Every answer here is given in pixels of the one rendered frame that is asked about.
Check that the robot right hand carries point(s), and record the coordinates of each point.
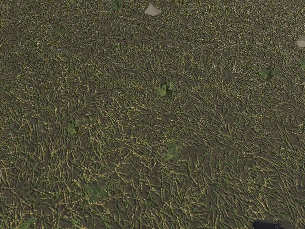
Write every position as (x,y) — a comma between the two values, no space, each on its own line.
(271,224)

